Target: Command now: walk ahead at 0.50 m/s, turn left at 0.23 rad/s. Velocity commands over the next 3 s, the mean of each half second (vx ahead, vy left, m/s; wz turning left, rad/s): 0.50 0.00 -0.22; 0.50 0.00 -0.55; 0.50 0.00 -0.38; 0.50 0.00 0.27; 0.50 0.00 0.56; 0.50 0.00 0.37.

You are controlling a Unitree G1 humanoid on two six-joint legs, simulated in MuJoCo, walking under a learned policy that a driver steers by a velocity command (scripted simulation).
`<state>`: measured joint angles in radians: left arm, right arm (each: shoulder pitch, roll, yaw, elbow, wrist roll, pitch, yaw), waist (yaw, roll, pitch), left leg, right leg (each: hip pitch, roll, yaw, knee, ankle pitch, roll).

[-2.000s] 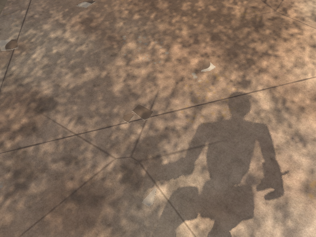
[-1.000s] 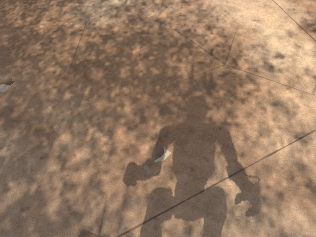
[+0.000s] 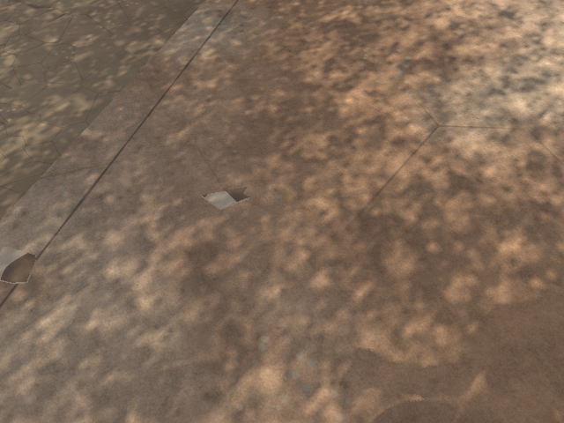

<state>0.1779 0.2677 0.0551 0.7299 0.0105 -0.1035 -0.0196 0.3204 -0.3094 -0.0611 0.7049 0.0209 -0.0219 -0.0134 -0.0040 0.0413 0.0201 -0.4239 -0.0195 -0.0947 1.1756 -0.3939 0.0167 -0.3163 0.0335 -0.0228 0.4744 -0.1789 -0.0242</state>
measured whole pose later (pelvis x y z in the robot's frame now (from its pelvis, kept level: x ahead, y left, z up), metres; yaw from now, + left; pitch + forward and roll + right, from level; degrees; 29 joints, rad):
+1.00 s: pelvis +0.49 -0.10 +0.00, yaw -29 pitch +1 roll +1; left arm 0.27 0.29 0.06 0.68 -0.01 -0.04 -0.03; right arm 0.17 -0.31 -0.06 0.73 -0.01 -0.10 0.00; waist 0.02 0.02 0.07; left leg -0.55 0.09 -0.06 1.10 -0.32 -0.02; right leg -0.29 0.10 0.03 0.44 -0.16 -0.10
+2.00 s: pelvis +0.94 -0.40 +0.01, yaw -28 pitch +1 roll -2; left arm 0.24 0.26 0.06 0.77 0.01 -0.09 -0.01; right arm 0.28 -0.33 -0.07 0.77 0.03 -0.03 0.00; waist 0.01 0.05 0.02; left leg -0.56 0.08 -0.05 1.11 -0.30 0.00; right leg -0.19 0.02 -0.09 0.36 -0.18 -0.03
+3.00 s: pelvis +1.48 -0.54 +0.01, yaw +0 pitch +1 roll +0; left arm 0.32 0.27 0.05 0.81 -0.01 -0.08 -0.03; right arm 0.22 -0.30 -0.05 0.68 0.00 -0.06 -0.01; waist 0.05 0.03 0.02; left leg -0.51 0.03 -0.05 1.01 -0.34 0.00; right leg -0.23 0.06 0.05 0.37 -0.16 -0.05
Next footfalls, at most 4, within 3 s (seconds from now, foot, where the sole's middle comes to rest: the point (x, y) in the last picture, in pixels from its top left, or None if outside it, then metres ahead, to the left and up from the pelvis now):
0.32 left None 0.31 0.14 -0.77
0.80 right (384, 406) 0.52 -0.19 -0.77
1.30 left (357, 281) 0.87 -0.16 -0.77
1.80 right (484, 262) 0.92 -0.52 -0.77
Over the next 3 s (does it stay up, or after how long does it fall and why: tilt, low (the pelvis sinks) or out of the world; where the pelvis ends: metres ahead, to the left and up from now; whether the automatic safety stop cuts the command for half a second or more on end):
stays up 1.48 -0.54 0.01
